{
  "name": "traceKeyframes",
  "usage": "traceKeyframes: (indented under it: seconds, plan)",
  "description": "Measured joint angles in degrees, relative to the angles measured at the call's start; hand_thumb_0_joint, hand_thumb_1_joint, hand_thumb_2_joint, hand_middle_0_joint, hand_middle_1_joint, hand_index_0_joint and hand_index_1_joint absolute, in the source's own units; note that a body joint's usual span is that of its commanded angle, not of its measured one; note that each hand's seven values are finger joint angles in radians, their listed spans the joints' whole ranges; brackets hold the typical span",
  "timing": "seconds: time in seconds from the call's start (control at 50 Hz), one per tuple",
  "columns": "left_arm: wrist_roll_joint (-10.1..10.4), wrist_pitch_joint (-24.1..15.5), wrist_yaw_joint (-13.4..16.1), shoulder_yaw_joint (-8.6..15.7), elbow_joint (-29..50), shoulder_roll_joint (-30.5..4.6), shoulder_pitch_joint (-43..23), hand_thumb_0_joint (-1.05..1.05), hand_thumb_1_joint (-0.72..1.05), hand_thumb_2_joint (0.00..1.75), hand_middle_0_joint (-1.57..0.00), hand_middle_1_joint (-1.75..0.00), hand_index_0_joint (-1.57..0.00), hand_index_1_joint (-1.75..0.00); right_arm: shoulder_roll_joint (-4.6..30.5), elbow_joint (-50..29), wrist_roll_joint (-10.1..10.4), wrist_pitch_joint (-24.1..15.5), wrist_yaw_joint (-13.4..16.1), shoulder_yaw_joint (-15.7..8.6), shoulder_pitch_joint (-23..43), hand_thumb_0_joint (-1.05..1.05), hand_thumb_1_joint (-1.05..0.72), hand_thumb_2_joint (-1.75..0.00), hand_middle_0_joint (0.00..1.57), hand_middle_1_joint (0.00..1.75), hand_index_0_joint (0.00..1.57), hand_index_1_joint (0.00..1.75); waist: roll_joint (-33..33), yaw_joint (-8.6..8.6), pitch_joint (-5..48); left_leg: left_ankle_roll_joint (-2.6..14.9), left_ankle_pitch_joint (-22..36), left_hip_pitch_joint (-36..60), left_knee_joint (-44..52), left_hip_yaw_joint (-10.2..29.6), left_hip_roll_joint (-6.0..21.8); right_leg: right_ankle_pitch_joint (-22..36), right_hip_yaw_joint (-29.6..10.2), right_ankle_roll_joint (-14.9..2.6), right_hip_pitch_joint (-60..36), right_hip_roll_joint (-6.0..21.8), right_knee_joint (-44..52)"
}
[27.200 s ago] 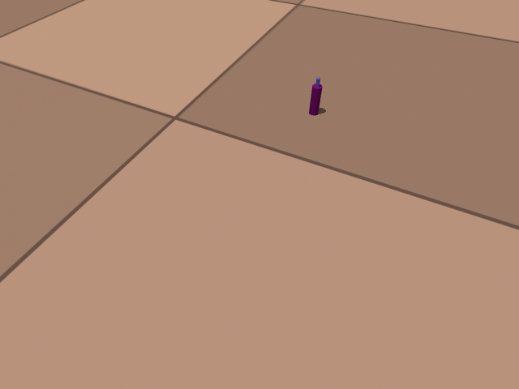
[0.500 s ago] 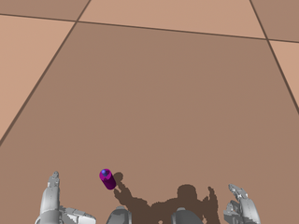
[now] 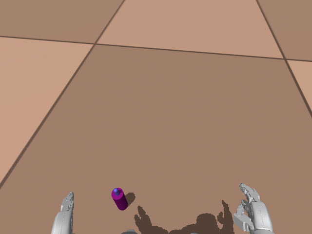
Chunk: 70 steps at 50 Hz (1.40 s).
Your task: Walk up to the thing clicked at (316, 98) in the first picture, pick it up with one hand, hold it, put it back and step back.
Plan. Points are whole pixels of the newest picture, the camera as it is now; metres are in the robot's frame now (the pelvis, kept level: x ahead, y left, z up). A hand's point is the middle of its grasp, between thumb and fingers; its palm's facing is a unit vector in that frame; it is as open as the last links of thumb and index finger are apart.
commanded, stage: home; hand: left
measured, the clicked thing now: (119, 197) +0.40 +0.21 -0.59
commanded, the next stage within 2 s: stand in 1.46 s
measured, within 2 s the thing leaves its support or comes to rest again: neither
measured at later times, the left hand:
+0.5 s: hand (92, 228) +0.17 +0.17 -0.05, palm faces +0.09 -0.95 -0.28, open 17.7 cm
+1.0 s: hand (90, 226) +0.17 +0.18 -0.05, palm faces +0.10 -0.96 -0.28, open 17.7 cm
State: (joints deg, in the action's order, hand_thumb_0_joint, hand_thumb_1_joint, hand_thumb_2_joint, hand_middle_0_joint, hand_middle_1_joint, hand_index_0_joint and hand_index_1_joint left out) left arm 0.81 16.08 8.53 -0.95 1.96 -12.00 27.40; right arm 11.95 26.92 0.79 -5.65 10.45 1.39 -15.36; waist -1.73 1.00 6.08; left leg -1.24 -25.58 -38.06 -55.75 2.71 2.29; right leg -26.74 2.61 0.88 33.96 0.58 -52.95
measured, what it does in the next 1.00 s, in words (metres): stands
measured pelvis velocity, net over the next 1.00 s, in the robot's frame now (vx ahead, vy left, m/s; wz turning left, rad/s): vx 0.00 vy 0.00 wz -0.01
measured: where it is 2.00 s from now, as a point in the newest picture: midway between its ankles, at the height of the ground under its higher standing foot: outside the picture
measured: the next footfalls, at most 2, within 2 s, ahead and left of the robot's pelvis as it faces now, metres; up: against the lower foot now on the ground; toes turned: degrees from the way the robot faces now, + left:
none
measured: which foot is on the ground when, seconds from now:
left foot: down 0.00-1.00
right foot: down 0.00-1.00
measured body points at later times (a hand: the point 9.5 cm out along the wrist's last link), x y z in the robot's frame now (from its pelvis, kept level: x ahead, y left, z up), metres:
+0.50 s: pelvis +0.00 -0.01 +0.00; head +0.02 +0.00 +0.45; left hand +0.16 +0.22 -0.03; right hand +0.15 -0.25 -0.07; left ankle +0.03 +0.13 -0.68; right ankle +0.00 -0.13 -0.68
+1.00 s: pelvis +0.00 +0.00 +0.00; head +0.02 +0.01 +0.45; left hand +0.16 +0.23 -0.03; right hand +0.16 -0.24 -0.07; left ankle +0.03 +0.13 -0.68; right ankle +0.00 -0.13 -0.68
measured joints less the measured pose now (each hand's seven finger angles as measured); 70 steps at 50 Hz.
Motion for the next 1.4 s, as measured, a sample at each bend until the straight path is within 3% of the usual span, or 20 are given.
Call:
traceKeyframes:
  seconds: [0.32, 1.4]
  plan:
    - [0.02, -0.86, -0.53, 0.11, -1.0, 0.38, 0.26, -0.01, -0.58, 0.03, -0.05, -0.05, -0.05, -0.04, -0.01, 1.18, -0.04, -0.47, 0.0, -0.17, -1.54, 0.01, -0.9, -0.9, 0.2, 0.3, 0.21, 0.3, -0.38, 0.58, 0.2, -0.38, 0.4, 0.35, 0.5, -0.11, 0.35, 0.22, -0.14, -0.39, 0.03, -0.35, -0.02]
    - [-0.17, -1.07, -0.65, 0.16, -1.0, 0.36, -0.27, -0.01, -0.58, 0.03, -0.05, -0.05, -0.05, -0.04, -0.28, 1.81, -0.42, -1.51, 0.14, -0.04, -1.12, 0.01, -0.9, -0.9, 0.2, 0.3, 0.21, 0.3, -0.1, 0.09, 0.01, 0.16, 0.3, 0.9, 0.58, -0.44, 0.07, 0.44, -0.49, 0.15, -0.68, -0.09, 0.53]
